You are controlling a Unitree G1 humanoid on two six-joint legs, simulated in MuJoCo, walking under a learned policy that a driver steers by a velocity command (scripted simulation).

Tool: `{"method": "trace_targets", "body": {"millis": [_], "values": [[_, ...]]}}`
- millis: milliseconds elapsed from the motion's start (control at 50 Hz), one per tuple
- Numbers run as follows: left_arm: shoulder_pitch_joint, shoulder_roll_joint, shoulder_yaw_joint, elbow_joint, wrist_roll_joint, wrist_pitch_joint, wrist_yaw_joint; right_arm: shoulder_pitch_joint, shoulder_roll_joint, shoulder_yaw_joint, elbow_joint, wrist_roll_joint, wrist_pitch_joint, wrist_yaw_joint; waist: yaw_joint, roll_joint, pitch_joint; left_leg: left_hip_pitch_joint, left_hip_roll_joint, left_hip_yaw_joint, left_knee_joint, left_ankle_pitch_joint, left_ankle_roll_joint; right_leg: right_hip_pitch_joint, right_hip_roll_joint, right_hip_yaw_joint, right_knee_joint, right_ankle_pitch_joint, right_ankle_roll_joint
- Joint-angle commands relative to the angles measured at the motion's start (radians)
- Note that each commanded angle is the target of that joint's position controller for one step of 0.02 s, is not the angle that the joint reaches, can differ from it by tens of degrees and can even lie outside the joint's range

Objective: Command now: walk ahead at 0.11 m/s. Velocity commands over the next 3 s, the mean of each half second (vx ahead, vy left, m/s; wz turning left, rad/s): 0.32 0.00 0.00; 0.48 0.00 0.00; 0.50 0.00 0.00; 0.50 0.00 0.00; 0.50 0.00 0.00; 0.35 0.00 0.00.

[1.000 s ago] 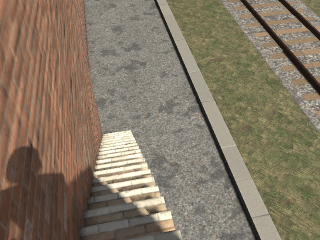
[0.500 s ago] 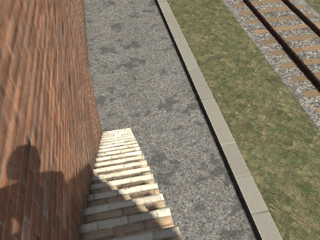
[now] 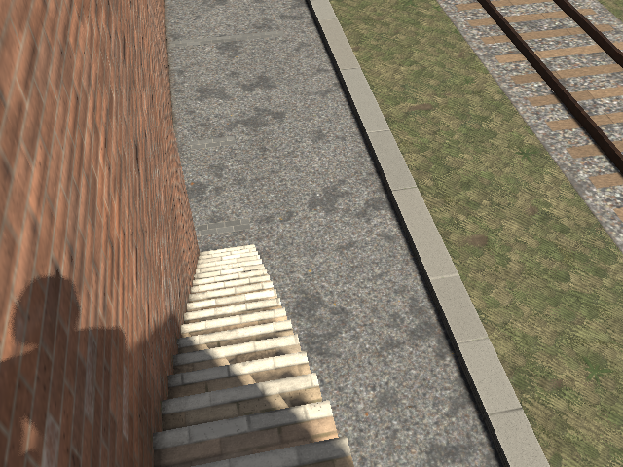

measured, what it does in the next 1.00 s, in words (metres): stands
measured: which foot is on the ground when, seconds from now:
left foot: down 0.00-1.00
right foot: down 0.00-1.00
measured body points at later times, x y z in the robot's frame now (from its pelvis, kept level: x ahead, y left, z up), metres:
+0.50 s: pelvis +0.03 +0.01 -0.01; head +0.03 +0.02 +0.44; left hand +0.14 +0.23 -0.14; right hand +0.03 -0.24 -0.15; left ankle -0.03 +0.16 -0.75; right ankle +0.00 -0.13 -0.75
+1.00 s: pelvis +0.02 +0.02 +0.00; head +0.02 +0.02 +0.45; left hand +0.20 +0.22 -0.11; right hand +0.08 -0.25 -0.13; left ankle -0.03 +0.16 -0.75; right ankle +0.00 -0.13 -0.75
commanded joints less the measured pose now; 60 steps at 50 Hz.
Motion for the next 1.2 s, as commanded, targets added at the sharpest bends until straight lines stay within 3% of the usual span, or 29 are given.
{"method": "trace_targets", "body": {"millis": [20,80,180,200,220,280,420,440,540,560,600,700,720,860,900,980,1000,1020,1060,1080,1160,1180,1200], "values": [[0.026,0.081,0.015,-0.038,0.000,-0.006,0.007,0.122,-0.095,-0.016,0.001,-0.002,-0.003,-0.007,-0.001,-0.018,0.084,-0.109,-0.003,0.002,-0.060,-0.081,0.025,-0.016,-0.059,0.056,-0.038,-0.067,-0.042],[0.010,0.084,0.015,-0.051,-0.003,-0.012,0.015,0.117,-0.088,-0.014,-0.010,-0.004,-0.014,-0.010,-0.006,-0.026,0.103,-0.116,-0.009,0.005,-0.048,-0.079,0.027,-0.043,-0.061,0.066,-0.047,-0.105,-0.043],[0.009,0.080,0.012,-0.075,-0.006,-0.024,0.020,0.104,-0.100,-0.016,-0.035,0.002,-0.029,-0.007,0.000,-0.013,0.074,-0.111,-0.009,0.000,-0.020,-0.014,0.039,-0.006,-0.052,0.048,0.011,-0.021,-0.044],[0.011,0.087,0.018,-0.070,-0.012,-0.037,0.020,0.102,-0.101,-0.015,-0.041,0.005,-0.034,-0.011,0.004,-0.055,0.070,-0.105,0.003,-0.016,-0.010,0.048,0.037,-0.014,-0.042,0.039,0.011,0.023,-0.038],[0.014,0.082,0.018,-0.076,-0.012,-0.045,0.018,0.098,-0.111,-0.017,-0.047,0.007,-0.034,-0.014,0.005,-0.033,0.060,-0.086,0.005,-0.015,0.004,0.090,0.036,-0.010,-0.042,0.036,0.022,0.065,-0.037],[-0.006,0.071,0.015,-0.096,-0.014,-0.056,0.013,0.083,-0.106,-0.016,-0.069,0.006,-0.032,-0.017,-0.003,0.001,0.033,-0.067,-0.003,-0.007,0.043,0.142,0.041,0.003,-0.035,0.022,0.062,0.112,-0.041],[-0.062,0.065,0.007,-0.147,-0.009,-0.060,0.002,0.020,-0.111,-0.012,-0.130,0.005,-0.025,-0.013,-0.008,0.013,0.034,-0.061,-0.014,-0.004,0.105,0.206,0.055,-0.010,-0.028,0.013,0.128,0.170,-0.048],[-0.062,0.068,0.008,-0.153,-0.005,-0.063,0.001,0.005,-0.117,-0.012,-0.144,0.007,-0.023,-0.018,-0.010,0.003,-0.009,-0.034,-0.017,0.003,0.119,0.220,0.055,0.004,-0.033,0.011,0.127,0.195,-0.041],[-0.105,0.063,0.000,-0.180,-0.004,-0.082,-0.011,-0.040,-0.130,-0.007,-0.179,-0.001,-0.002,-0.034,-0.021,0.002,0.014,-0.014,-0.007,-0.019,0.116,0.294,0.053,-0.007,-0.038,0.013,0.138,0.249,-0.034],[-0.122,0.069,0.000,-0.189,-0.005,-0.090,-0.014,-0.055,-0.130,-0.002,-0.185,-0.012,-0.003,-0.035,-0.032,0.001,0.026,-0.021,-0.012,-0.012,0.121,0.281,0.050,-0.009,-0.037,0.018,0.138,0.256,-0.032],[-0.134,0.072,-0.001,-0.202,-0.002,-0.094,-0.018,-0.071,-0.135,0.002,-0.193,-0.015,-0.003,-0.033,-0.034,-0.005,0.015,-0.021,-0.010,-0.019,0.118,0.289,0.049,0.006,-0.040,0.018,0.143,0.262,-0.029],[-0.169,0.078,-0.008,-0.236,0.009,-0.092,-0.024,-0.125,-0.155,0.007,-0.220,-0.019,-0.003,-0.025,-0.034,-0.009,-0.012,-0.010,-0.002,-0.032,0.110,0.340,0.044,0.035,-0.051,0.025,0.149,0.303,-0.015],[-0.158,0.064,-0.016,-0.238,0.022,-0.082,-0.026,-0.098,-0.173,0.001,-0.209,-0.021,-0.005,-0.027,-0.032,0.007,-0.004,-0.003,0.015,-0.038,0.091,0.372,0.032,0.034,-0.067,0.039,0.130,0.337,-0.010],[-0.192,0.083,-0.022,-0.268,0.029,-0.066,-0.022,-0.131,-0.183,0.002,-0.231,-0.022,-0.016,-0.018,-0.025,-0.015,-0.038,0.013,0.031,-0.052,0.038,0.387,0.010,0.088,-0.086,0.054,0.104,0.360,0.016],[-0.199,0.082,-0.024,-0.280,0.038,-0.053,-0.012,-0.137,-0.174,0.008,-0.239,-0.020,-0.025,-0.010,-0.019,0.000,-0.037,0.007,0.033,-0.049,0.024,0.393,0.014,0.091,-0.087,0.053,0.103,0.352,0.021],[-0.211,0.089,-0.028,-0.297,0.040,-0.044,-0.007,-0.139,-0.186,0.008,-0.249,-0.025,-0.035,0.001,-0.015,-0.012,-0.033,-0.005,0.036,-0.047,-0.003,0.319,0.006,0.080,-0.091,0.064,0.085,0.299,0.026],[-0.217,0.091,-0.029,-0.301,0.036,-0.039,-0.008,-0.139,-0.194,0.005,-0.250,-0.032,-0.038,0.009,-0.015,-0.018,0.009,-0.042,0.034,-0.049,-0.015,0.269,0.001,0.070,-0.082,0.071,0.089,0.247,0.023],[-0.216,0.090,-0.031,-0.307,0.038,-0.036,-0.007,-0.137,-0.193,0.006,-0.252,-0.034,-0.042,0.014,-0.012,-0.014,0.005,-0.052,0.032,-0.045,-0.021,0.231,0.002,0.068,-0.082,0.074,0.087,0.215,0.021],[-0.208,0.090,-0.032,-0.313,0.040,-0.028,-0.006,-0.145,-0.190,0.003,-0.265,-0.027,-0.046,0.020,0.003,-0.003,-0.014,-0.051,0.035,-0.050,-0.030,0.198,0.001,0.070,-0.088,0.080,0.081,0.181,0.018],[-0.230,0.111,-0.025,-0.317,0.033,-0.036,-0.003,-0.185,-0.180,0.009,-0.287,-0.025,-0.045,0.025,-0.001,-0.035,-0.026,-0.053,0.024,-0.049,-0.019,0.192,0.008,0.068,-0.078,0.075,0.095,0.193,0.018],[-0.228,0.107,-0.031,-0.327,0.031,-0.045,-0.011,-0.160,-0.193,0.008,-0.294,-0.040,-0.041,0.028,-0.012,-0.047,-0.034,-0.057,0.022,-0.039,-0.016,0.100,-0.002,0.041,-0.084,0.093,0.073,0.154,0.007],[-0.263,0.099,-0.039,-0.351,0.037,-0.036,-0.013,-0.183,-0.190,0.013,-0.310,-0.046,-0.039,0.032,-0.017,-0.005,-0.027,-0.072,0.011,-0.021,-0.018,0.049,0.004,0.048,-0.089,0.104,0.086,0.116,0.003],[-0.274,0.098,-0.041,-0.358,0.039,-0.029,-0.012,-0.184,-0.175,0.018,-0.314,-0.049,-0.041,0.035,-0.018,-0.015,-0.021,-0.096,0.011,-0.024,-0.029,0.016,0.004,0.042,-0.091,0.110,0.080,0.083,0.000]]}}
Next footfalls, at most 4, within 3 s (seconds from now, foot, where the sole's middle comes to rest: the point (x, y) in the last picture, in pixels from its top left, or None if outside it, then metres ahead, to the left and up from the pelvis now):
none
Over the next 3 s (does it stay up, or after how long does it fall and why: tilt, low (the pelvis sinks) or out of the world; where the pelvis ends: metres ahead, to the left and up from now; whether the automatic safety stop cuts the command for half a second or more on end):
stays up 0.01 0.01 0.00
